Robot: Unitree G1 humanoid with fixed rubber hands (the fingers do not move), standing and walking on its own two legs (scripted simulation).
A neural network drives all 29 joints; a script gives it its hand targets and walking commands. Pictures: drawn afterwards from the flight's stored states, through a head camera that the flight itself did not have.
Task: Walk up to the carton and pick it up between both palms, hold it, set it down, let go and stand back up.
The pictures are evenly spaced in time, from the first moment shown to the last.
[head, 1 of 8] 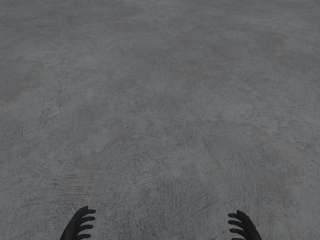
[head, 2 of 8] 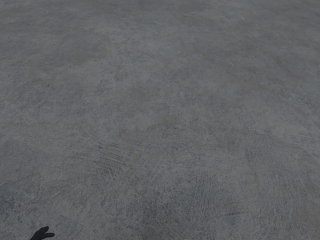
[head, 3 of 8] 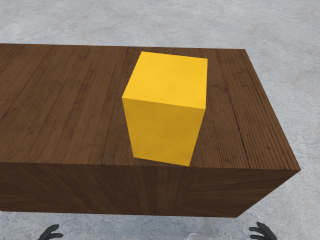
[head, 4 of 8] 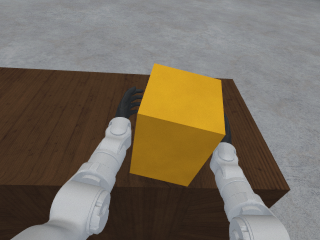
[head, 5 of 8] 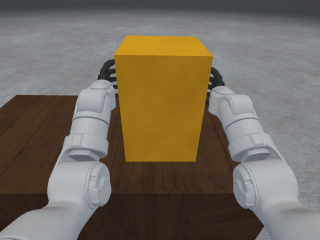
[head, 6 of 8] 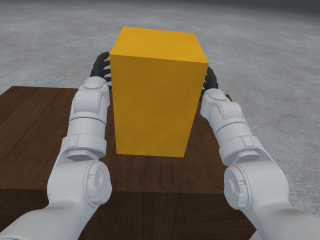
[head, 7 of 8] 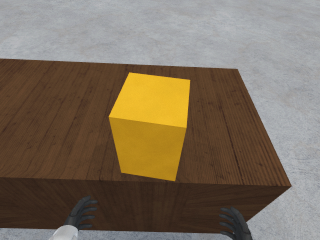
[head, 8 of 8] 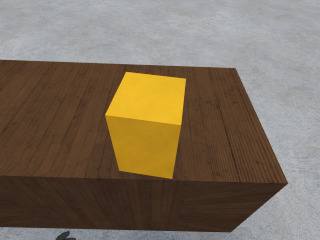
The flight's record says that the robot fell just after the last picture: no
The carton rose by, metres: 0.23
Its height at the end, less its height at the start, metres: +0.00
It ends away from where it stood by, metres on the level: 0.03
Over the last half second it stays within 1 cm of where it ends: yes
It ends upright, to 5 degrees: yes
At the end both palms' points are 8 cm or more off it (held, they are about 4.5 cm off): yes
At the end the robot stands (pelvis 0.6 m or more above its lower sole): yes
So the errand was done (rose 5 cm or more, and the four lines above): yes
